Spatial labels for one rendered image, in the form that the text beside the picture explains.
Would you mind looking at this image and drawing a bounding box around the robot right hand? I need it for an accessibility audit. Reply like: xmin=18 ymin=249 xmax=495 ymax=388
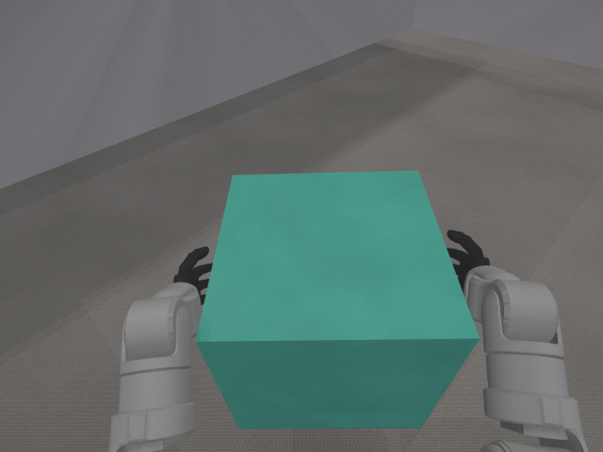
xmin=447 ymin=230 xmax=490 ymax=292

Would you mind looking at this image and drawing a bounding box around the carton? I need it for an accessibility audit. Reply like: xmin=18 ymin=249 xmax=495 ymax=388
xmin=195 ymin=170 xmax=480 ymax=428

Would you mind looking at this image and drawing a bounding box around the robot left hand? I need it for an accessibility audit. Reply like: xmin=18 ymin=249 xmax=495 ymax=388
xmin=173 ymin=247 xmax=213 ymax=305

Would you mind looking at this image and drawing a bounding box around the robot right forearm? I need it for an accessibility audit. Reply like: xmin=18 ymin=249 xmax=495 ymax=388
xmin=464 ymin=266 xmax=589 ymax=452

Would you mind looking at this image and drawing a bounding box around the robot left forearm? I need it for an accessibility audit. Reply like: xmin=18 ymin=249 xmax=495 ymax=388
xmin=108 ymin=282 xmax=202 ymax=452

